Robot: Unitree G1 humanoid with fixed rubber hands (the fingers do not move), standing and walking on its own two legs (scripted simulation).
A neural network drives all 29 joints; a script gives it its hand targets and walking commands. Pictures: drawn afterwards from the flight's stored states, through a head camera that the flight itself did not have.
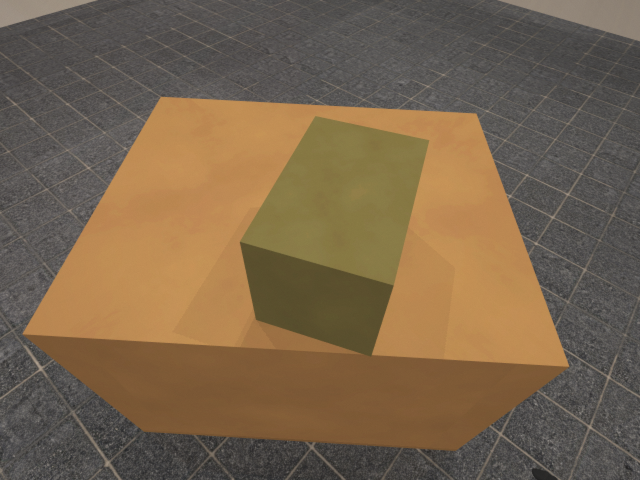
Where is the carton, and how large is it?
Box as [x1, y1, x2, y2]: [240, 116, 428, 356]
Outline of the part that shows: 315,116 240,241 255,317 258,320 370,356 394,282 428,140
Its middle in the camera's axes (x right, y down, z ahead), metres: +0.04 -0.01 +0.67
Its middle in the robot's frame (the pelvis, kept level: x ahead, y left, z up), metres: +0.50 -0.03 -0.04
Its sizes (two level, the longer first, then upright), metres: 0.311 0.206 0.215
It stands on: a pedestal, 0.63 m high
